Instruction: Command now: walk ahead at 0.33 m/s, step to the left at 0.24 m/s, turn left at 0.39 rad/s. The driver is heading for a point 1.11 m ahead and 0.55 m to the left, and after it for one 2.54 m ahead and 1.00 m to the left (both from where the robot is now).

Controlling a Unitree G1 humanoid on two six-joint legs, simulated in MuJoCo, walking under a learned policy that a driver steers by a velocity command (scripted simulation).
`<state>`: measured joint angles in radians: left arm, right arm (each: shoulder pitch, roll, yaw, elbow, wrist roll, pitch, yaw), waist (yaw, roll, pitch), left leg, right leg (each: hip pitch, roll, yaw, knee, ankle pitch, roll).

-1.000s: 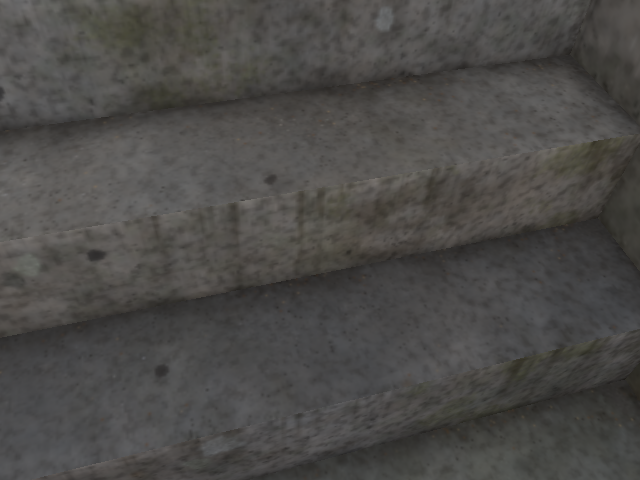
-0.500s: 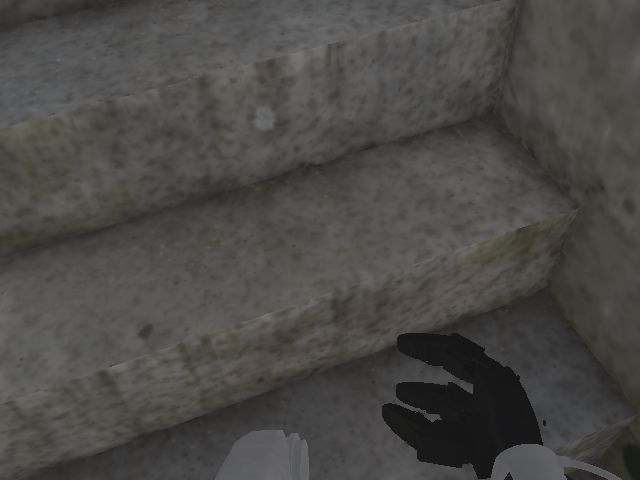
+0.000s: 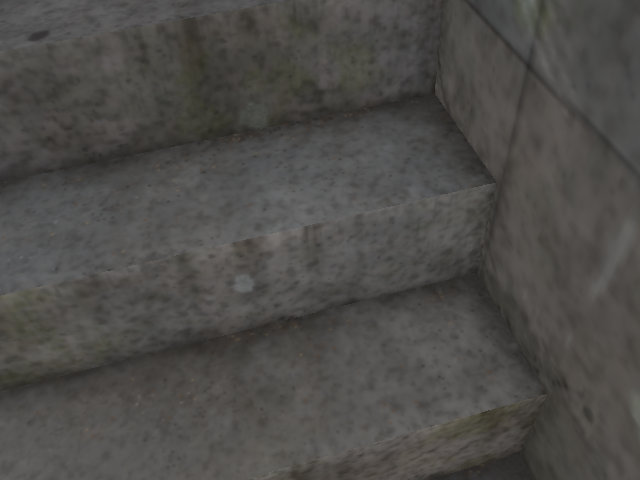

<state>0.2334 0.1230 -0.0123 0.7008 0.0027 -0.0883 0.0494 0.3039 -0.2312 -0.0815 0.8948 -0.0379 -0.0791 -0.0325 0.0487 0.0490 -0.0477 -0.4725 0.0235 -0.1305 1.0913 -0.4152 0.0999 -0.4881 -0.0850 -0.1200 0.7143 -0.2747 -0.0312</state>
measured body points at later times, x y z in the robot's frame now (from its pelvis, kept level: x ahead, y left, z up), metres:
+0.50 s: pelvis +0.09 +0.05 +0.05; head +0.14 +0.08 +0.50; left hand +0.03 +0.32 -0.08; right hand +0.40 -0.04 +0.00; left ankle +0.16 +0.19 -0.51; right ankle +0.07 -0.12 -0.69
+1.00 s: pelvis +0.20 +0.09 +0.23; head +0.22 +0.14 +0.67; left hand +0.28 +0.38 +0.12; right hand +0.44 -0.08 +0.14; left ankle +0.17 +0.19 -0.50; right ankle +0.25 -0.01 -0.22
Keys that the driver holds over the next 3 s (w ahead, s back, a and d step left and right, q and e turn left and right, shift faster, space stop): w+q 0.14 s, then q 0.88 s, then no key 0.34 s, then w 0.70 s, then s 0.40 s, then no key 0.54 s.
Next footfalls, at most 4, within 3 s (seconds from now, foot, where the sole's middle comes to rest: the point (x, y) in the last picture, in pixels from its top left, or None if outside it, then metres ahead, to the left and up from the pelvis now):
0.48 left None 0.20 0.20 -0.54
1.28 right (401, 420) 0.44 -0.04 -0.33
1.76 left None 0.24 0.06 -0.54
2.10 right None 0.24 -0.19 -0.53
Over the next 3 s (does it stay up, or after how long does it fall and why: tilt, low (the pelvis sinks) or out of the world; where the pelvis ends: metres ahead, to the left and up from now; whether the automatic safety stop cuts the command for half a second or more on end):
stays up -0.01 0.07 0.03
